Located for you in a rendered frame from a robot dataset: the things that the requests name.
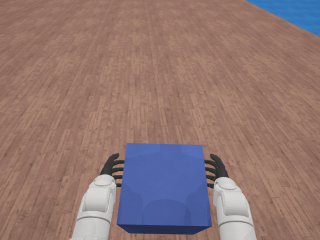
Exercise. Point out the robot right forearm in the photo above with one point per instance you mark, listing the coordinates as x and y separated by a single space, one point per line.
233 212

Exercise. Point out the robot left forearm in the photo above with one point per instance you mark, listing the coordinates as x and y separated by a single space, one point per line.
95 212

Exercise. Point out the carton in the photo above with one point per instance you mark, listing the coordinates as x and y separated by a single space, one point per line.
164 190

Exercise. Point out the robot left hand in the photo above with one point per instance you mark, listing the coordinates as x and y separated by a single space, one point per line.
109 170

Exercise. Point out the robot right hand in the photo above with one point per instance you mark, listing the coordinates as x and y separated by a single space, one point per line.
219 170

